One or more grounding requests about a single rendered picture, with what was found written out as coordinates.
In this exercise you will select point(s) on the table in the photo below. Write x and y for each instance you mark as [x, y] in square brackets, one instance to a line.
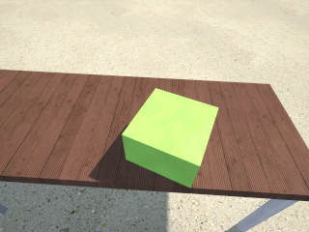
[65, 129]

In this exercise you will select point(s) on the carton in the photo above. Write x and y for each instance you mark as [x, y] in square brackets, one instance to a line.
[169, 136]

